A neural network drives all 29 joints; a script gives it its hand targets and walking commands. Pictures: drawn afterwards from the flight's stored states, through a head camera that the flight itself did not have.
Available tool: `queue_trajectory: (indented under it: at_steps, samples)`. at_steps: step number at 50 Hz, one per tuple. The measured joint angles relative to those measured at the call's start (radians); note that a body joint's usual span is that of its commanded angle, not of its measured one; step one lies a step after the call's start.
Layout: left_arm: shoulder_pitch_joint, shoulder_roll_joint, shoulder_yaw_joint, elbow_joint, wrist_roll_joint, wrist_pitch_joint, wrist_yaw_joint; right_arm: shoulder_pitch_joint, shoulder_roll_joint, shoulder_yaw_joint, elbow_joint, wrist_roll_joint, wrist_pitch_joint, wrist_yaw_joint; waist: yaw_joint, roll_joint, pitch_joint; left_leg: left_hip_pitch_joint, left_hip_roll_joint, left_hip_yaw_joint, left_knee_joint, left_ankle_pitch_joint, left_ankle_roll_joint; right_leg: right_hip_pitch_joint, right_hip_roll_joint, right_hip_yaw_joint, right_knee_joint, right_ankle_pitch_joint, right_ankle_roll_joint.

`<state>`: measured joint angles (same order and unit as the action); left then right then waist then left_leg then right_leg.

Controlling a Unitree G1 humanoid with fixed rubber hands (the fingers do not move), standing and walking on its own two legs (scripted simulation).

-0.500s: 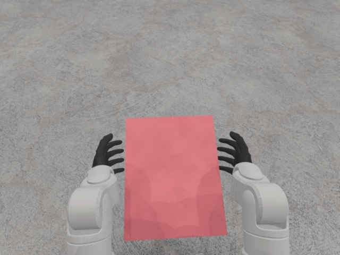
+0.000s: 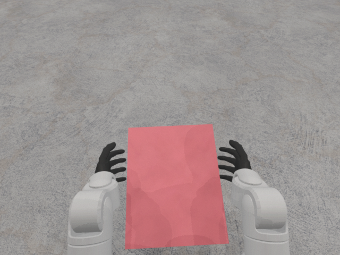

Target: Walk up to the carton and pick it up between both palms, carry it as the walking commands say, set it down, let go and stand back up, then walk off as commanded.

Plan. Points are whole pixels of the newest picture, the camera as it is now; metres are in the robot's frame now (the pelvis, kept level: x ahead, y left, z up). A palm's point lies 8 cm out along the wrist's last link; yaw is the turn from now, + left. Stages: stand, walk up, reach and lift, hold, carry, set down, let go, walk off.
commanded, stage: carry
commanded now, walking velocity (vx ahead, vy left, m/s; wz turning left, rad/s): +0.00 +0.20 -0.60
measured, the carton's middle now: (172, 184) +0.30 -0.01 -0.01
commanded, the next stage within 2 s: none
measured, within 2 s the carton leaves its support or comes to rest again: neither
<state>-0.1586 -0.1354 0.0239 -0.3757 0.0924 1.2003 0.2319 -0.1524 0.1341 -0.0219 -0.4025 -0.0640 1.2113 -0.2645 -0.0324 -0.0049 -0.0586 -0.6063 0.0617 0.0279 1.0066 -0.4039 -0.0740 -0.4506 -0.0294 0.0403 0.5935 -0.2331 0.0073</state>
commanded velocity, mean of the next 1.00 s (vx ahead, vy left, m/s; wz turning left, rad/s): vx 0.00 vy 0.08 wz -0.23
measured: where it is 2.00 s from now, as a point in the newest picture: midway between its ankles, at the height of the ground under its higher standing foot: outside the picture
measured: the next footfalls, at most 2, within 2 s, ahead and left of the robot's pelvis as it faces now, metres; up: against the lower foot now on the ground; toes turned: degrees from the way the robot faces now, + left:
left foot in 0.12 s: +0.05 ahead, +0.18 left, +0.00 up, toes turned -1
right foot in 0.44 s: -0.06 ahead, +0.00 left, +0.00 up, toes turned -23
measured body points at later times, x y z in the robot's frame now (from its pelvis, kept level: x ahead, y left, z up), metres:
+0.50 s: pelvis -0.05 +0.11 -0.01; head -0.06 +0.10 +0.44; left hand +0.26 +0.15 +0.08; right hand +0.16 -0.12 +0.07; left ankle +0.01 +0.19 -0.71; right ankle -0.09 +0.02 -0.73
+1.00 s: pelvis -0.09 +0.19 +0.00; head -0.11 +0.20 +0.45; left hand +0.22 +0.24 +0.10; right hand +0.13 -0.04 +0.10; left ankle +0.01 +0.27 -0.73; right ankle -0.09 +0.02 -0.73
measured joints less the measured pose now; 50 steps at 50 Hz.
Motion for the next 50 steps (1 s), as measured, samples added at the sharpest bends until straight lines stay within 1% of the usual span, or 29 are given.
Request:
queue_trajectory:
  at_steps: [3, 5, 6, 7, 8, 9, 10, 12, 14, 16, 18, 20, 22, 23, 25, 26, 28, 30, 33, 35, 36, 38, 40, 43, 45, 47, 50]
  samples:
    - [-0.001, 0.000, 0.001, -0.027, 0.003, -0.006, 0.002, -0.013, 0.002, 0.001, -0.010, 0.001, -0.013, 0.002, 0.004, -0.017, 0.001, 0.060, -0.014, -0.008, -0.139, -0.009, 0.003, -0.026, -0.010, 0.050, -0.002, 0.022, 0.030]
    - [-0.005, -0.001, 0.000, -0.037, 0.005, -0.002, 0.005, -0.019, 0.002, -0.001, -0.011, 0.000, -0.019, 0.005, 0.012, -0.030, -0.005, 0.134, -0.028, 0.005, -0.288, 0.005, 0.008, -0.047, -0.013, 0.083, 0.006, 0.030, 0.054]
    - [-0.007, -0.001, -0.001, -0.041, 0.006, 0.001, 0.008, -0.023, 0.003, -0.003, -0.010, -0.001, -0.019, 0.007, 0.015, -0.033, -0.011, 0.178, -0.031, 0.019, -0.375, 0.034, 0.016, -0.060, -0.012, 0.097, 0.021, 0.029, 0.066]
    - [-0.011, -0.001, 0.003, -0.042, 0.007, 0.003, 0.010, -0.026, 0.004, -0.001, -0.003, -0.003, -0.024, 0.009, 0.019, -0.050, -0.010, 0.188, -0.041, 0.036, -0.408, 0.122, 0.034, -0.076, -0.018, 0.111, 0.050, 0.014, 0.058]
    - [-0.007, 0.001, 0.008, -0.042, 0.008, 0.004, 0.012, -0.026, 0.005, 0.007, 0.011, -0.007, -0.030, 0.013, 0.024, -0.056, -0.013, 0.178, -0.040, 0.048, -0.390, 0.145, 0.053, -0.105, -0.017, 0.103, 0.119, -0.077, 0.048]
    - [0.001, 0.001, 0.013, -0.042, 0.009, 0.008, 0.014, -0.023, 0.004, 0.015, 0.025, -0.008, -0.033, 0.017, 0.033, -0.052, -0.015, 0.172, -0.028, 0.060, -0.370, 0.137, 0.069, -0.139, -0.012, 0.069, 0.228, -0.172, 0.040]
    - [0.007, 0.001, 0.017, -0.039, 0.007, 0.015, 0.015, -0.016, 0.003, 0.020, 0.037, -0.010, -0.032, 0.022, 0.043, -0.046, -0.015, 0.176, -0.015, 0.071, -0.363, 0.125, 0.081, -0.168, -0.008, 0.031, 0.343, -0.227, 0.034]
    - [0.014, 0.002, 0.014, -0.029, -0.001, 0.031, 0.017, 0.003, 0.000, 0.019, 0.050, -0.012, -0.027, 0.029, 0.063, -0.039, -0.017, 0.194, 0.002, 0.092, -0.380, 0.118, 0.093, -0.191, -0.009, -0.033, 0.506, -0.243, 0.025]
    - [0.018, 0.003, 0.006, -0.028, -0.013, 0.038, 0.017, 0.019, -0.001, 0.011, 0.045, -0.015, -0.024, 0.033, 0.077, -0.030, -0.020, 0.208, 0.013, 0.115, -0.404, 0.130, 0.098, -0.173, -0.011, -0.079, 0.543, -0.234, 0.027]
    - [0.016, 0.003, -0.002, -0.035, -0.020, 0.035, 0.017, 0.025, -0.002, 0.007, 0.027, -0.019, -0.024, 0.033, 0.080, -0.018, -0.024, 0.208, 0.019, 0.141, -0.412, 0.138, 0.108, -0.131, -0.007, -0.108, 0.496, -0.236, 0.029]
    - [0.009, 0.002, -0.002, -0.039, -0.020, 0.027, 0.016, 0.022, -0.002, 0.008, 0.012, -0.022, -0.024, 0.030, 0.072, -0.007, -0.034, 0.195, 0.023, 0.168, -0.405, 0.138, 0.118, -0.076, -0.001, -0.127, 0.402, -0.236, 0.025]
    - [-0.003, 0.001, 0.005, -0.035, -0.017, 0.021, 0.013, 0.014, -0.001, 0.011, 0.005, -0.025, -0.022, 0.024, 0.061, 0.003, -0.048, 0.175, 0.025, 0.198, -0.383, 0.129, 0.125, -0.008, 0.006, -0.141, 0.267, -0.214, 0.013]
    - [-0.019, -0.002, 0.012, -0.020, -0.013, 0.019, 0.009, 0.004, 0.000, 0.011, 0.007, -0.027, -0.016, 0.017, 0.052, 0.011, -0.063, 0.146, 0.030, 0.228, -0.335, 0.109, 0.126, 0.078, 0.011, -0.147, 0.071, -0.136, -0.008]
    - [-0.025, -0.004, 0.010, -0.001, -0.009, 0.011, 0.006, 0.000, -0.001, 0.003, 0.014, -0.028, -0.017, 0.015, 0.049, 0.034, -0.063, 0.125, 0.046, 0.223, -0.299, 0.099, 0.114, 0.076, 0.024, -0.144, 0.055, -0.136, -0.027]
    - [-0.030, -0.004, 0.004, 0.040, -0.006, 0.005, 0.000, 0.008, -0.001, -0.008, 0.021, -0.026, -0.007, 0.010, 0.038, 0.043, -0.053, 0.080, 0.032, 0.155, -0.187, -0.009, 0.065, 0.062, 0.029, -0.126, 0.067, -0.129, -0.045]
    - [-0.027, -0.004, 0.001, 0.051, -0.005, 0.007, -0.002, 0.012, -0.001, -0.009, 0.022, -0.024, 0.002, 0.008, 0.028, 0.040, -0.045, 0.059, 0.022, 0.121, -0.127, -0.036, 0.049, 0.065, 0.026, -0.118, 0.058, -0.118, -0.046]
    - [-0.014, -0.002, -0.003, 0.053, -0.001, 0.010, -0.004, 0.017, -0.002, -0.006, 0.019, -0.019, 0.014, 0.006, 0.010, 0.032, -0.028, 0.035, 0.014, 0.078, -0.058, -0.028, 0.029, 0.072, 0.018, -0.100, 0.028, -0.088, -0.039]
    - [-0.004, -0.001, -0.005, 0.037, 0.001, 0.010, -0.003, 0.018, -0.002, -0.003, 0.009, -0.010, 0.016, 0.006, -0.004, 0.021, -0.012, 0.041, 0.014, 0.055, -0.075, -0.001, 0.016, 0.075, 0.008, -0.083, 0.005, -0.061, -0.029]
    - [-0.001, 0.000, -0.006, 0.002, 0.004, 0.006, 0.002, 0.009, -0.001, -0.002, -0.013, 0.000, 0.007, 0.008, -0.011, 0.005, 0.001, 0.098, 0.010, 0.044, -0.208, 0.031, 0.013, 0.059, -0.007, -0.062, 0.005, -0.043, -0.009]
    - [-0.004, 0.000, -0.007, -0.016, 0.007, 0.006, 0.006, -0.002, 0.000, -0.003, -0.020, 0.000, 0.004, 0.010, -0.009, 0.004, -0.004, 0.172, 0.012, 0.057, -0.358, 0.112, 0.014, 0.042, -0.010, -0.054, 0.029, -0.047, 0.007]
    - [-0.008, 0.000, -0.008, -0.018, 0.008, 0.007, 0.007, -0.009, 0.001, -0.006, -0.018, -0.002, 0.003, 0.012, -0.008, 0.008, -0.010, 0.198, 0.018, 0.060, -0.407, 0.168, 0.023, 0.032, -0.008, -0.055, 0.045, -0.052, 0.015]
    - [-0.011, 0.000, 0.002, -0.007, 0.013, 0.008, 0.009, -0.014, 0.003, -0.002, 0.009, -0.007, -0.005, 0.018, 0.005, -0.012, -0.017, 0.189, 0.007, 0.068, -0.389, 0.166, 0.053, 0.031, -0.020, -0.050, 0.050, -0.063, 0.026]
    - [-0.006, 0.000, 0.009, 0.001, 0.016, 0.025, 0.012, -0.016, 0.002, 0.005, 0.039, -0.013, 0.002, 0.026, 0.026, -0.017, -0.030, 0.193, 0.009, 0.072, -0.390, 0.152, 0.070, 0.044, -0.020, -0.051, 0.026, -0.074, 0.026]
    - [-0.010, -0.001, 0.012, 0.006, 0.009, 0.049, 0.018, -0.019, 0.003, 0.004, 0.063, -0.027, 0.012, 0.035, 0.057, -0.024, -0.042, 0.202, 0.005, 0.074, -0.408, 0.163, 0.078, 0.063, -0.027, -0.057, -0.017, -0.023, 0.030]
    - [-0.016, -0.002, 0.008, 0.013, 0.005, 0.053, 0.019, -0.020, 0.003, -0.003, 0.068, -0.037, 0.013, 0.038, 0.071, -0.026, -0.047, 0.204, -0.002, 0.073, -0.414, 0.172, 0.081, 0.069, -0.034, -0.059, -0.032, 0.015, 0.037]
    - [-0.020, -0.002, 0.003, 0.023, 0.003, 0.055, 0.018, -0.020, 0.003, -0.011, 0.071, -0.045, 0.016, 0.041, 0.078, -0.021, -0.052, 0.206, -0.007, 0.071, -0.419, 0.179, 0.084, 0.074, -0.038, -0.061, -0.038, 0.022, 0.043]
    - [-0.027, -0.003, 0.002, 0.036, 0.001, 0.059, 0.016, -0.020, 0.003, -0.017, 0.071, -0.050, 0.027, 0.042, 0.078, -0.011, -0.056, 0.209, -0.010, 0.069, -0.430, 0.191, 0.087, 0.079, -0.041, -0.064, -0.049, 0.029, 0.044]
